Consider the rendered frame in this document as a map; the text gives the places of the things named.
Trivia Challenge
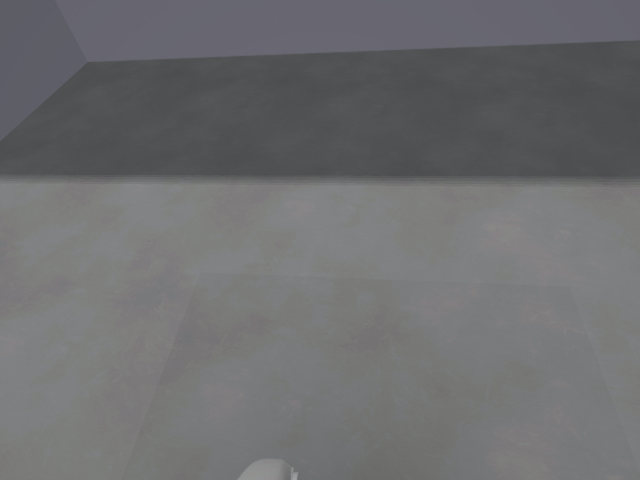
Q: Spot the left robot thigh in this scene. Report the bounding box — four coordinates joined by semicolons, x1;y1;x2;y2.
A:
237;459;299;480

